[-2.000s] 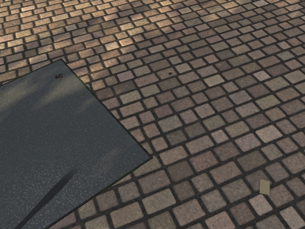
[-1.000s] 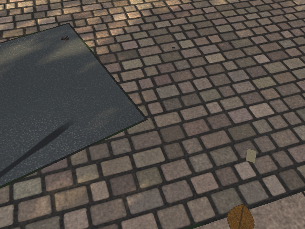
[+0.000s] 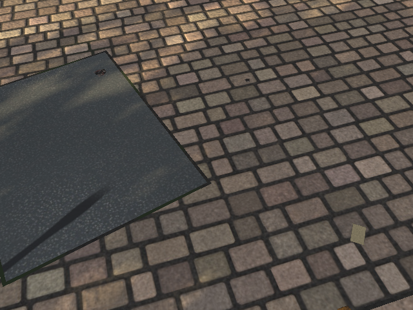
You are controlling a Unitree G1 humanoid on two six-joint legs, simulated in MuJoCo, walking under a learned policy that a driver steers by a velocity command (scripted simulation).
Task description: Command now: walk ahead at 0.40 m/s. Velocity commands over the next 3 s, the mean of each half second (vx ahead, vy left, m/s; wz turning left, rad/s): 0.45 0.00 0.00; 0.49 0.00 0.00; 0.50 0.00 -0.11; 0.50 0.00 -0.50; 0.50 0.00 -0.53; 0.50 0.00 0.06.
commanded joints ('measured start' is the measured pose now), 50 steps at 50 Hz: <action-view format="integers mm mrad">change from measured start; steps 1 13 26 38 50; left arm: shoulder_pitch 160 146 -257 -679 -307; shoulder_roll -18 212 63 107 146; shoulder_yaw -39 -26 -45 -23 16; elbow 41 6 -335 -447 -336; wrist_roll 16 8 -21 -47 -6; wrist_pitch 42 36 19 -29 -42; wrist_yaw -11 33 -16 -63 -45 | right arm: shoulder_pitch -140 -243 -1 257 61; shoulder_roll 102 -74 -10 -146 -135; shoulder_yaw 52 47 46 11 -1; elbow -134 -384 11 31 -123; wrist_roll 9 5 -63 -37 -27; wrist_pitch -16 -28 -51 -16 -50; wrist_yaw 41 29 44 -18 -4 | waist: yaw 12 -221 34 -154 -66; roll -82 -408 1 56 -74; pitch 149 -80 81 137 -52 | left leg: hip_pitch -681 192 266 890 106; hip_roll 46 -84 120 274 137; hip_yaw -20 208 37 -59 -91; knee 467 -839 -1638 -1683 -559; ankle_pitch -55 11 286 446 157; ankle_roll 21 93 62 102 -28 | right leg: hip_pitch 242 337 -684 -703 39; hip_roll -292 -285 -42 -98 -258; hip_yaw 317 61 178 40 290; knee -175 10 932 133 -221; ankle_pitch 166 1893 368 346 404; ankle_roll -168 -86 -97 12 -193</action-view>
